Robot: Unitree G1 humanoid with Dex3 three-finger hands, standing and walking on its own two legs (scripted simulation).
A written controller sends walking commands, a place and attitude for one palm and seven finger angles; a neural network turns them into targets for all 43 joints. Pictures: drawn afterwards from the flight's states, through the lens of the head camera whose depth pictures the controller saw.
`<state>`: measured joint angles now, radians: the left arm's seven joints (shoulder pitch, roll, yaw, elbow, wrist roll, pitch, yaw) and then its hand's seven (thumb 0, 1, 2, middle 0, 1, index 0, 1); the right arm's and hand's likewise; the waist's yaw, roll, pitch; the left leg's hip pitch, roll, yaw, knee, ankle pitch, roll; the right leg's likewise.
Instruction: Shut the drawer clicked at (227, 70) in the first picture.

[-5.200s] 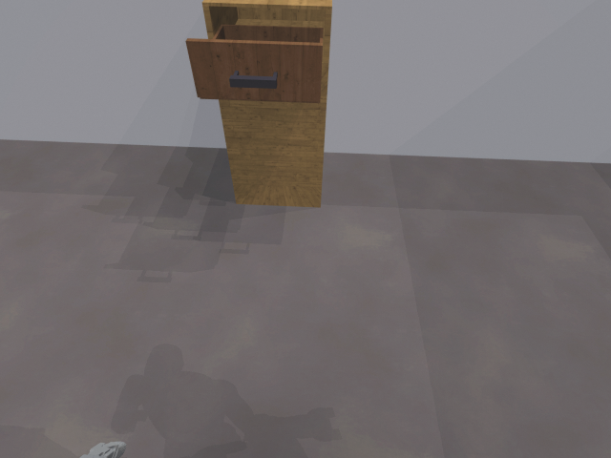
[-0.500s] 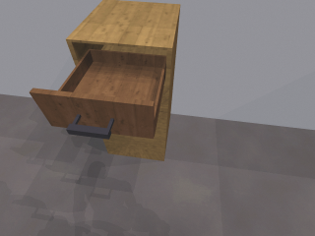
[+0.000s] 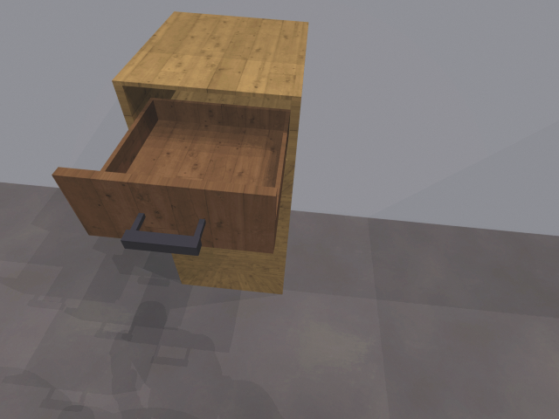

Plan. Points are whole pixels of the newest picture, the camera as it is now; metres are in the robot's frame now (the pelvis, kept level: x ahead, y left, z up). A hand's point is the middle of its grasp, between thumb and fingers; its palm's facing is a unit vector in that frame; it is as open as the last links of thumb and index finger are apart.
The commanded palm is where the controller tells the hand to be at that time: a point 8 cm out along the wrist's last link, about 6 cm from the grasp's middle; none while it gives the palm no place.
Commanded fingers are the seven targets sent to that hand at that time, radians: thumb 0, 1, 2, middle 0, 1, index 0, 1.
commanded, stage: look again from close up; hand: left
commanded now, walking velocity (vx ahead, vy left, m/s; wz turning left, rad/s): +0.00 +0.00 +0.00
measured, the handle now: (166, 232) +0.40 +0.23 +0.01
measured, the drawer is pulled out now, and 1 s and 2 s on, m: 0.29 0.29 0.29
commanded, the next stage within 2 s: shuffle to correct the standing spot in 0.54 s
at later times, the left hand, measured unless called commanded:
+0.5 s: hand out of the picture +0.00 +0.16 -0.17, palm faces +0.03 -0.98 -0.22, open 7.3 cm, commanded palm none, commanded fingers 0.00 0.90 0.90 -0.20 -0.30 -0.20 -0.30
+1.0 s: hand out of the picture +0.00 +0.15 -0.19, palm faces +0.07 -0.98 -0.17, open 7.4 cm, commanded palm none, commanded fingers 0.00 0.90 0.90 -0.20 -0.30 -0.20 -0.30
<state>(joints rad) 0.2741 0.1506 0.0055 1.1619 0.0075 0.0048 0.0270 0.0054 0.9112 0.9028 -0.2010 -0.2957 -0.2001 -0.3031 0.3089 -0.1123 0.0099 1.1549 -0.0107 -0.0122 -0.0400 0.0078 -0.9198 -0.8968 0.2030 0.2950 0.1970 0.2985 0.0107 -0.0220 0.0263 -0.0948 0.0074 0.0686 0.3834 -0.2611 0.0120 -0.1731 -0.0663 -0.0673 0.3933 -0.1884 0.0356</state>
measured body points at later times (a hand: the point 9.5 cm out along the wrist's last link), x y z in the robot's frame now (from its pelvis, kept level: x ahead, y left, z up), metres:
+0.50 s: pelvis +0.00 -0.02 -0.01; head +0.01 -0.04 +0.44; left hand +0.00 +0.21 -0.16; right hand +0.00 -0.23 -0.18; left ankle -0.03 +0.11 -0.74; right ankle +0.01 -0.14 -0.74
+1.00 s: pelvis +0.03 -0.02 -0.01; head +0.04 -0.01 +0.44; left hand +0.00 +0.20 -0.17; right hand +0.00 -0.24 -0.17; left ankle -0.03 +0.11 -0.74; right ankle +0.01 -0.14 -0.74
